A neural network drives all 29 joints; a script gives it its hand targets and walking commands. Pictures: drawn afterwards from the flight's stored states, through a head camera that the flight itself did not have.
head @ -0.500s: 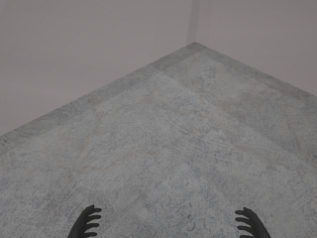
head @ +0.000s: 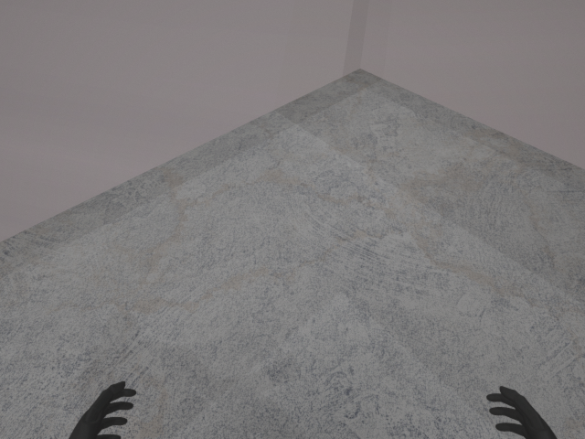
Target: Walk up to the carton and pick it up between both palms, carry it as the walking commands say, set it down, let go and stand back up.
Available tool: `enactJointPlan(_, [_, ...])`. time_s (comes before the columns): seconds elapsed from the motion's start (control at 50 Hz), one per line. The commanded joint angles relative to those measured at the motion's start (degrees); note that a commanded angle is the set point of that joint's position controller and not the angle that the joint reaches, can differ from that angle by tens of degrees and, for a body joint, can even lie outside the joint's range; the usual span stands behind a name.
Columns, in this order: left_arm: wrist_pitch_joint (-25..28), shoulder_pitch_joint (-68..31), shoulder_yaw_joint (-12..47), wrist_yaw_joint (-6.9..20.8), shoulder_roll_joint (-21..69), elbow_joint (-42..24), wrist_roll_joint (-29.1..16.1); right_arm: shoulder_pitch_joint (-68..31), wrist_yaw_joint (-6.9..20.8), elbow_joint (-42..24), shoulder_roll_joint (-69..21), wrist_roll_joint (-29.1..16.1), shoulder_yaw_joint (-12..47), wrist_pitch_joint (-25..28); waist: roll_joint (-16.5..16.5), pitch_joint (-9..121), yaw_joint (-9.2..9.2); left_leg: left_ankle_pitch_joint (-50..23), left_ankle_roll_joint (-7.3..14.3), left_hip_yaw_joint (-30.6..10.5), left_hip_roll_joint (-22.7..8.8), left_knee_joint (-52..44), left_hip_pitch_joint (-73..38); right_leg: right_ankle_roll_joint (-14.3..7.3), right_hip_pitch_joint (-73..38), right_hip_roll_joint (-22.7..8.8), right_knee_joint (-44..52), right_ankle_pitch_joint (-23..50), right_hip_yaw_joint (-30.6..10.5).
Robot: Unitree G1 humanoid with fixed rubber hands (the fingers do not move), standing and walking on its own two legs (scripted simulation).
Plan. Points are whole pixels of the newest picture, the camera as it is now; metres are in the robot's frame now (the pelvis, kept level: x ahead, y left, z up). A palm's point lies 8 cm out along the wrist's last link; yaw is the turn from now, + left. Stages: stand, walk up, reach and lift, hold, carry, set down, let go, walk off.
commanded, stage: stand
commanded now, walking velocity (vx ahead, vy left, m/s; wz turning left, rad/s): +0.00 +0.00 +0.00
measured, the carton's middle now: out of the picture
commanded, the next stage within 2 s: walk up in 1.90 s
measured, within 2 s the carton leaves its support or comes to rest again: neither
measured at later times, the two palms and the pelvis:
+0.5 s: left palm out of the picture +0.12 +0.30 -0.07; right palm out of the picture +0.12 -0.30 -0.07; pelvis +0.00 +0.00 +0.02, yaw +0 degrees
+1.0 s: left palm out of the picture +0.10 +0.31 -0.07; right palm out of the picture +0.10 -0.31 -0.07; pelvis +0.00 +0.00 +0.03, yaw +0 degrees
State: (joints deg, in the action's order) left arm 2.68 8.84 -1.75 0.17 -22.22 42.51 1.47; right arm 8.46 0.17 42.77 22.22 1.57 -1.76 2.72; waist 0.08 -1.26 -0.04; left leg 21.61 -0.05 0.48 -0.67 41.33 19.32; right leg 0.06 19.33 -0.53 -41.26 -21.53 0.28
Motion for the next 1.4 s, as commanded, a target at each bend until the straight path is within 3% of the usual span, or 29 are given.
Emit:
enactJointPlan(0.0, [0.74,-2.37,-2.17,-0.26,-9.53,-2.59,-0.18,-2.36,-0.27,-2.60,9.53,-0.17,-2.17,0.73,-0.20,4.07,-0.03,-10.80,3.92,-5.36,-4.21,-8.07,-1.82,-4.05,-1.87,-4.23,7.93,10.85,-5.37])
enactJointPlan(0.72, [-0.32,-6.23,0.15,-0.17,-10.16,12.74,-0.77,-6.01,-0.10,12.57,10.03,-0.84,-0.23,-0.45,-0.12,2.23,0.01,-14.63,1.88,-5.22,-6.03,-22.41,-10.70,-2.02,-10.47,-6.06,22.35,14.82,-5.37])
enactJointPlan(1.38, [-0.91,-6.15,0.15,-0.45,-10.57,15.71,-0.88,-5.75,-0.33,15.49,10.49,-0.88,-0.33,-1.02,-0.12,2.18,0.00,-16.77,1.54,-5.09,-6.60,-24.61,-12.54,-1.62,-12.06,-6.62,24.51,16.75,-5.21])
